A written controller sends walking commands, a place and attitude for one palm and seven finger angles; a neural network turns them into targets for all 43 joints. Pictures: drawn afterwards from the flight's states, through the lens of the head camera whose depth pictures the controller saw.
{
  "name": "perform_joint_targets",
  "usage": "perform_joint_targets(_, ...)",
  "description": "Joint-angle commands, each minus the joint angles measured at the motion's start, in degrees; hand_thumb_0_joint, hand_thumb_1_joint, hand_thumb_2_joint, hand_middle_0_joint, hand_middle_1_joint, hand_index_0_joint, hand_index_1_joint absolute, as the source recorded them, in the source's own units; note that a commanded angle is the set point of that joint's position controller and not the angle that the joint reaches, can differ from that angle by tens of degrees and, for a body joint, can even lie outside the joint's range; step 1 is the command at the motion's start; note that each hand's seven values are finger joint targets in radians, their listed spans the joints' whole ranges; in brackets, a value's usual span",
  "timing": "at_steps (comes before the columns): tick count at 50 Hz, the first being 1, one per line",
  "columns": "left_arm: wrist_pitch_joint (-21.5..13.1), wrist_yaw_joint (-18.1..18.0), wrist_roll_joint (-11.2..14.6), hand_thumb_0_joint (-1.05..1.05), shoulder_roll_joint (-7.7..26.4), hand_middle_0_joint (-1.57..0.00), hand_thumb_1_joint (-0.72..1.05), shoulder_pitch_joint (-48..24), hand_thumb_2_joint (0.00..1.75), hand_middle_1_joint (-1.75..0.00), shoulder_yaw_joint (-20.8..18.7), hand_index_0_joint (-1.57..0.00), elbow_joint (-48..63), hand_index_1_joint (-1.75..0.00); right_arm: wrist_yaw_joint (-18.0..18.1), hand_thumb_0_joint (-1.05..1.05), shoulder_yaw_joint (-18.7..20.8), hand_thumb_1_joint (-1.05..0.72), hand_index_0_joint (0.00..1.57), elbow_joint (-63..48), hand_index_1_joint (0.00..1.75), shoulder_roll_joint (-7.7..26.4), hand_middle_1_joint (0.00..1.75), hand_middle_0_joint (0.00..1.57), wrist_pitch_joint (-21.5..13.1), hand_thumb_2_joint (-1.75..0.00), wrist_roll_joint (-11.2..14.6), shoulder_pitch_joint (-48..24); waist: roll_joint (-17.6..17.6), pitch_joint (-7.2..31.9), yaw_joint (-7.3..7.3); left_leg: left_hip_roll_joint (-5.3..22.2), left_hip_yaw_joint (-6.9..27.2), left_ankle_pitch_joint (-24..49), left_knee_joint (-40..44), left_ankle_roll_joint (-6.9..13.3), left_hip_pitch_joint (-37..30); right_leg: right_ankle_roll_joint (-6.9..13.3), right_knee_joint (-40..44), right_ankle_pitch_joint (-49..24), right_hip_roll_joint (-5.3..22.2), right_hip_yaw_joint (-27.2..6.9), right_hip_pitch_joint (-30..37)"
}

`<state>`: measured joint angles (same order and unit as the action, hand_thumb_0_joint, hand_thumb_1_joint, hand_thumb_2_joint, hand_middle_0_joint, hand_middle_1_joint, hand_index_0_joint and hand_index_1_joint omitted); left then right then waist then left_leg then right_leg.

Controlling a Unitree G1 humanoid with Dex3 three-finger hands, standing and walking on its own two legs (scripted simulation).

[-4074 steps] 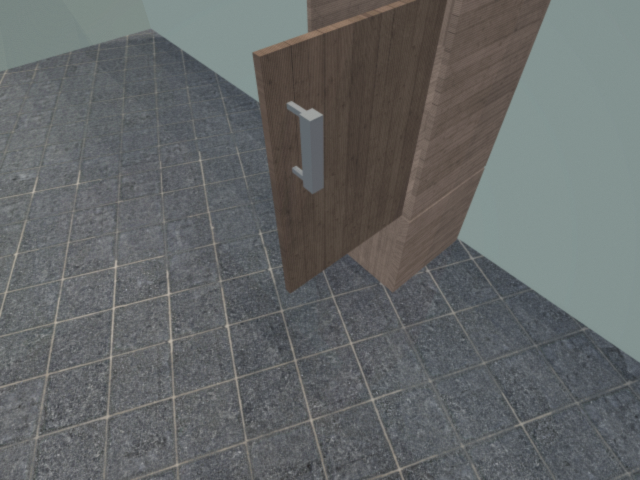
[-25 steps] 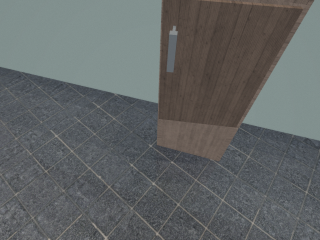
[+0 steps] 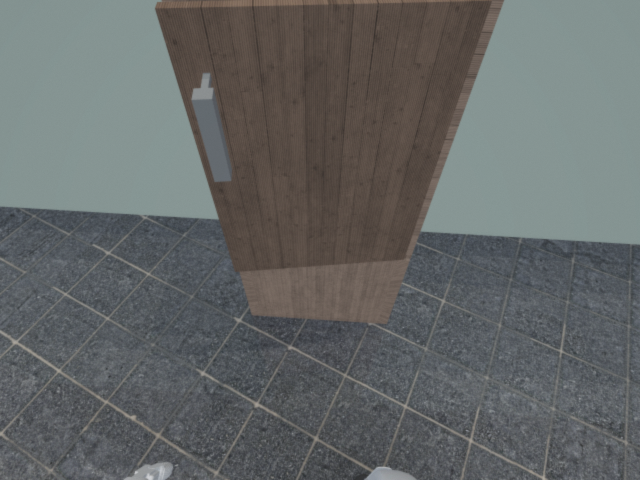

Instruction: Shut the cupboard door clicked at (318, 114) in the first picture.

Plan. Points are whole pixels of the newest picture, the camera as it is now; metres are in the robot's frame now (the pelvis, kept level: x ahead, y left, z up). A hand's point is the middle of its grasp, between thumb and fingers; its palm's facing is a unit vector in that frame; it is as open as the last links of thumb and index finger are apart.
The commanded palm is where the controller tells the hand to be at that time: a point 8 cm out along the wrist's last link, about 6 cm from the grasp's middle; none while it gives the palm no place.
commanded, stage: take the last steps up to it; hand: left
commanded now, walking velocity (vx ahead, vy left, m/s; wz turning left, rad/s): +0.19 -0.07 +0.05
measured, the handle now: (215, 129) +0.57 +0.16 +0.11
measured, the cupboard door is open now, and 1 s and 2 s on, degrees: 9 9 9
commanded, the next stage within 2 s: come to a stop and stand still in 0.10 s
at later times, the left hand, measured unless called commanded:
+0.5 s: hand out of the picture +0.12 +0.14 -0.17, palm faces +0.08 -0.98 -0.18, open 7.3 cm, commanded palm none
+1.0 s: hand out of the picture +0.11 +0.16 -0.16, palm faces +0.03 -0.97 -0.23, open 7.4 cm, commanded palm none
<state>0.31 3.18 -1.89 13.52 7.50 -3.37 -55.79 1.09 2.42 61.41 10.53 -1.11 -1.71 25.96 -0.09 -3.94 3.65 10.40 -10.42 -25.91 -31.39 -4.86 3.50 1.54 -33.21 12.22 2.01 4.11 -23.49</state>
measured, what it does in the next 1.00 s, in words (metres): steps on the spot: left foot, then left foot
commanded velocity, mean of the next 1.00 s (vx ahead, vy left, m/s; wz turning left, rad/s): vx -0.08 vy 0.01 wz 0.01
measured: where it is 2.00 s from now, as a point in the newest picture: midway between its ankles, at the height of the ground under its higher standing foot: outside the picture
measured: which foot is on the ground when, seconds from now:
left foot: down 0.00-0.00, up 0.02-0.30, down 0.32-0.62, up 0.64-0.92, down 0.94-1.00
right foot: down 0.00-1.00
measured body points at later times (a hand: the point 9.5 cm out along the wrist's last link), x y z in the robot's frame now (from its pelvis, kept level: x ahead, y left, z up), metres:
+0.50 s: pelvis +0.12 -0.03 +0.01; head +0.15 -0.02 +0.46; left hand +0.12 +0.19 -0.15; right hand +0.23 -0.24 -0.13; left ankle +0.15 +0.07 -0.72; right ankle +0.07 -0.12 -0.72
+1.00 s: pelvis +0.05 -0.03 +0.01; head +0.05 -0.01 +0.46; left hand +0.11 +0.22 -0.14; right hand +0.15 -0.26 -0.12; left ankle +0.08 +0.06 -0.72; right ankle +0.07 -0.12 -0.72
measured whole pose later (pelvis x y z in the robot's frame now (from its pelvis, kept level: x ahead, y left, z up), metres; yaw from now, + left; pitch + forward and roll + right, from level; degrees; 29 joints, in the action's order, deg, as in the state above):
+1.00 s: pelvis +0.05 -0.03 +0.01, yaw +1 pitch -3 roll -1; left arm 0.7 -3.0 -1.3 12.2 15.0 0.3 -52.0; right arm 0.4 1.2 52.8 10.0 0.9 -0.8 10.9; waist -1.5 -2.4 -0.5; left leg -0.9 -1.9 -16.1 -34.4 2.4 15.2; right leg 2.0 -33.6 17.4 -1.5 3.3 -13.3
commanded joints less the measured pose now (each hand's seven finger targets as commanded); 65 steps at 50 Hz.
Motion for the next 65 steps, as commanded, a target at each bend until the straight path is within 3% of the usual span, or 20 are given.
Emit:
perform_joint_targets(1,-1.9,-2.8,1.3,0.0,13.2,-0.2,0.9,20.0,0.9,-0.3,-3.1,-0.2,-3.6,-0.3,0.0,0.0,0.9,-0.9,0.2,-6.9,0.3,5.7,0.3,0.2,-0.6,-0.9,1.5,-5.1,-13.0,10.1,-9.76,-6.5,8.1,-9.9,-39.4,5.6,30.4,10.4,19.2,-2.7,20.3,-27.6,29.1)
perform_joint_targets(7,-3.4,-4.2,0.7,0.0,3.1,-0.2,0.9,5.5,0.9,-0.3,0.1,-0.2,-1.2,-0.3,-0.5,0.0,0.3,-0.9,0.2,-3.3,0.3,1.4,0.3,0.2,0.7,-0.9,0.2,-3.1,-4.4,5.7,-0.76,-3.5,8.1,3.7,-29.8,3.6,22.3,9.3,17.5,-20.4,12.5,-6.5,12.3)
perform_joint_targets(13,-3.4,-4.7,1.0,0.0,1.5,-0.2,0.9,6.6,0.9,-0.3,1.0,-0.2,-3.1,-0.3,-0.2,0.0,-1.3,-0.9,0.2,-3.6,0.3,-0.2,0.3,0.2,0.4,-0.9,0.6,-7.2,-2.7,3.7,-1.35,-6.4,6.8,12.1,-3.6,2.8,14.0,8.2,13.5,-30.5,10.4,-5.6,13.7)
perform_joint_targets(15,-3.0,-5.1,1.8,0.0,1.3,-0.2,0.9,7.0,0.9,-0.3,1.5,-0.2,-3.8,-0.3,0.1,0.0,-1.3,-0.9,0.2,-2.5,0.3,2.2,0.3,0.2,0.0,-0.9,1.0,-5.8,-0.3,6.5,-1.01,-4.9,9.9,34.4,6.0,3.7,4.2,3.4,8.9,-28.2,7.5,-4.2,12.0)
perform_joint_targets(17,-1.7,-6.1,2.1,0.0,0.1,-0.2,0.9,10.2,0.9,-0.3,1.7,-0.2,-3.6,-0.3,1.0,0.0,-0.6,-0.9,0.2,-3.1,0.3,6.7,0.3,0.2,-0.2,-0.9,1.2,-6.7,7.0,8.2,-2.71,3.4,15.4,61.9,2.9,9.0,1.1,-1.1,8.2,-12.6,3.8,-3.1,11.7)
perform_joint_targets(19,-0.3,-6.4,1.3,0.0,0.6,-0.2,0.9,10.7,0.9,-0.3,1.4,-0.2,-3.6,-0.3,1.7,0.0,-0.3,-0.9,0.2,-3.8,0.3,6.8,0.3,0.2,1.0,-0.9,1.3,-10.4,9.2,3.1,-3.29,3.2,15.6,57.3,4.3,10.2,4.3,-1.3,8.1,-9.6,3.4,-3.7,10.8)
perform_joint_targets(23,0.5,-6.1,1.4,0.0,2.2,-0.2,0.9,11.1,0.9,-0.3,0.7,-0.2,-2.7,-0.3,2.1,0.0,0.8,-0.9,0.2,-5.2,0.3,8.5,0.3,0.2,2.2,-0.9,1.3,-11.3,10.7,7.6,-3.39,5.5,17.5,63.8,5.5,12.5,0.2,-1.4,1.9,0.4,2.2,-2.6,10.6)
perform_joint_targets(28,1.3,-5.8,0.8,0.0,2.0,-0.2,0.9,11.7,0.9,-0.3,0.1,-0.2,-1.0,-0.3,1.6,0.0,2.0,-0.9,0.2,-7.8,0.3,9.8,0.3,0.2,3.3,-0.9,1.1,-15.6,4.0,10.2,-4.51,4.8,17.1,48.2,4.0,12.9,3.0,-0.9,3.4,0.9,1.3,-4.5,11.1)
perform_joint_targets(31,0.8,-5.9,-0.1,0.0,5.6,-0.2,0.9,10.7,0.9,-0.3,-0.4,-0.2,-0.3,-0.3,0.8,0.0,1.7,-0.9,0.2,-8.6,0.3,5.0,0.3,0.2,4.0,-0.9,1.2,-15.6,-12.2,7.9,-3.88,-7.9,8.2,15.2,-5.9,5.8,13.3,5.0,12.1,-25.1,13.9,-17.1,15.2)
perform_joint_targets(33,0.3,-6.1,0.0,0.0,5.0,-0.2,0.9,9.3,0.9,-0.3,0.0,-0.2,-0.1,-0.3,0.5,0.0,1.6,-0.9,0.2,-7.8,0.3,4.6,0.3,0.2,5.0,-0.9,1.1,-17.4,-11.4,4.9,-4.15,-9.9,11.8,-4.8,-19.5,4.5,17.5,9.8,13.5,-35.5,17.4,-17.3,13.1)
perform_joint_targets(34,-1.1,-8.1,-0.1,0.0,2.8,-0.2,0.9,12.3,0.9,-0.3,1.2,-0.2,3.0,-0.3,0.4,0.0,1.8,-0.9,0.2,-13.3,0.3,6.3,0.3,0.2,2.5,-0.9,0.6,-19.6,-9.8,5.1,-4.06,-11.4,9.4,-3.3,-17.9,2.7,24.6,2.7,10.1,-61.7,10.8,-19.5,20.5)
perform_joint_targets(35,-2.3,-8.0,0.3,0.0,7.4,-0.2,0.9,13.6,0.9,-0.3,0.0,-0.2,4.9,-0.3,-0.8,0.0,1.6,-0.9,0.2,-12.5,0.3,4.1,0.3,0.2,2.5,-0.9,1.1,-18.0,-15.2,9.7,-4.68,-10.2,9.7,3.5,-23.1,5.0,26.4,1.7,3.7,-65.0,11.7,-13.9,26.0)
perform_joint_targets(36,-2.9,-7.9,0.5,0.0,5.9,-0.2,0.9,14.5,0.9,-0.3,-0.2,-0.2,4.7,-0.3,-1.0,0.0,1.2,-0.9,0.2,-12.8,0.3,3.8,0.3,0.2,2.1,-0.9,1.1,-20.4,-5.6,10.4,-5.83,-11.0,8.1,3.9,-23.4,5.4,27.4,2.9,2.8,-68.2,12.6,-13.5,28.4)
perform_joint_targets(42,-2.4,-7.4,-0.1,0.0,7.2,-0.2,0.9,13.0,0.9,-0.3,0.7,-0.2,7.8,-0.3,-0.9,0.0,0.0,-0.9,0.2,-15.1,0.3,2.0,0.3,0.2,1.7,-0.9,1.7,-18.7,-7.1,8.0,-4.98,-11.6,8.1,3.5,-11.8,5.6,19.4,7.9,5.1,-44.8,10.4,-11.2,20.8)
perform_joint_targets(45,-1.8,-7.0,0.5,0.0,7.4,-0.2,0.9,8.9,0.9,-0.3,1.5,-0.2,8.2,-0.3,-0.7,0.0,0.0,-0.9,0.2,-12.6,0.3,3.5,0.3,0.2,1.5,-0.9,1.4,-13.0,-6.5,5.8,-2.26,-11.3,8.0,9.6,0.2,5.8,7.8,5.5,8.0,-17.1,8.2,-11.6,9.3)
perform_joint_targets(48,-0.9,-6.4,1.1,0.0,5.4,-0.2,0.9,7.9,0.9,-0.3,1.8,-0.2,8.6,-0.3,-0.6,0.0,0.2,-0.9,0.2,-11.9,0.3,8.2,0.3,0.2,0.7,-0.9,0.6,-12.3,5.1,1.4,-2.89,-2.8,17.3,13.4,7.2,9.4,8.0,0.6,9.1,7.4,2.1,-9.2,2.4)
perform_joint_targets(51,0.0,-6.1,0.6,0.0,5.0,-0.2,0.9,8.6,0.9,-0.3,2.1,-0.2,7.2,-0.3,-0.6,0.0,-0.5,-0.9,0.2,-11.4,0.3,7.7,0.3,0.2,0.6,-0.9,0.2,-14.3,11.8,-3.3,-4.53,-2.1,22.3,-1.9,15.8,10.6,20.4,-0.1,6.6,9.9,-0.5,-5.3,9.3)
perform_joint_targets(53,0.1,-5.6,0.5,0.0,4.6,-0.2,0.9,10.5,0.9,-0.3,2.2,-0.2,6.0,-0.3,-0.5,0.0,-0.6,-0.9,0.2,-11.7,0.3,8.3,0.3,0.2,0.8,-0.9,0.3,-14.6,8.3,-3.2,-5.12,-2.6,22.2,-8.3,17.3,10.3,23.2,0.2,6.3,9.0,-0.8,-5.5,11.4)
perform_joint_targets(59,0.0,-5.1,0.4,0.0,4.0,-0.2,0.9,11.3,0.9,-0.3,1.8,-0.2,5.3,-0.3,-0.5,0.0,-0.5,-0.9,0.2,-10.4,0.3,8.1,0.3,0.2,1.0,-0.9,0.2,-11.9,1.2,0.5,-4.55,-3.8,21.0,-9.8,16.9,9.7,21.3,0.3,8.6,13.7,0.3,-6.3,11.0)
perform_joint_targets(65,-0.1,-5.0,0.5,0.0,2.7,-0.2,0.9,13.4,0.9,-0.3,2.0,-0.2,3.1,-0.3,-0.3,0.0,-0.6,-0.9,0.2,-8.2,0.3,7.9,0.3,0.2,1.0,-0.9,0.5,-11.2,2.2,1.0,-4.56,-3.8,21.5,-8.7,17.6,9.8,20.3,0.2,8.0,11.2,0.0,-6.4,10.9)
